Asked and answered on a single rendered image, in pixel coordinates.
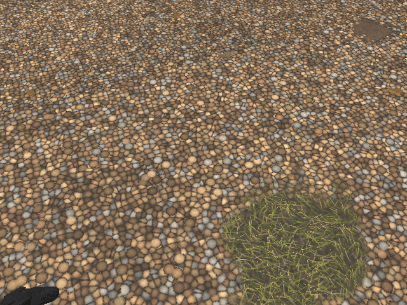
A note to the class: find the left robot hand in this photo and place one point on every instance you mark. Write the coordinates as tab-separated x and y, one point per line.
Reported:
31	296

